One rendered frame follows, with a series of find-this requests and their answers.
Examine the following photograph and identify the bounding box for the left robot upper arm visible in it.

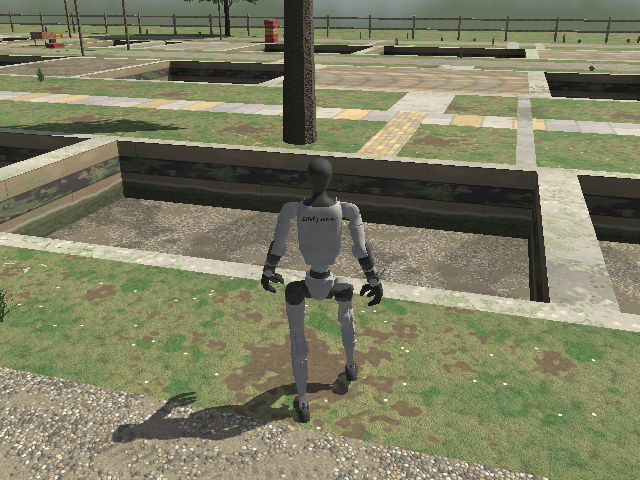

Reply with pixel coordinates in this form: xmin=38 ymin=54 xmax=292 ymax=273
xmin=271 ymin=202 xmax=299 ymax=256

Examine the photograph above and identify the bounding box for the left robot hand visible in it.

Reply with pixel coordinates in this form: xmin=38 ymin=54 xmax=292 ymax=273
xmin=261 ymin=273 xmax=284 ymax=293

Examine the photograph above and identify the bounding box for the robot left shin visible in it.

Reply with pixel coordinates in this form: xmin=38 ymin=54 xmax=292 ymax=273
xmin=291 ymin=342 xmax=308 ymax=409

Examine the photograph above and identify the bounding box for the right robot thigh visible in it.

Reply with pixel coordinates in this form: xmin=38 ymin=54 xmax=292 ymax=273
xmin=333 ymin=277 xmax=354 ymax=325

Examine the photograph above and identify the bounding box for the right robot upper arm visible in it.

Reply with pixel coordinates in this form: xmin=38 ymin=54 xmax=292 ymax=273
xmin=340 ymin=202 xmax=368 ymax=259

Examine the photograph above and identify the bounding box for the right robot hand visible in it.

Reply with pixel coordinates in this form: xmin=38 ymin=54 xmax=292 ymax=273
xmin=360 ymin=282 xmax=383 ymax=306

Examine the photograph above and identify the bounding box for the robot right forearm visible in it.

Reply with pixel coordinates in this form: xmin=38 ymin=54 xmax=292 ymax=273
xmin=358 ymin=243 xmax=380 ymax=287

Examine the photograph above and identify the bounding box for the robot left forearm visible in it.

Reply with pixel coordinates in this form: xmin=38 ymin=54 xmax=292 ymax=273
xmin=263 ymin=240 xmax=281 ymax=277

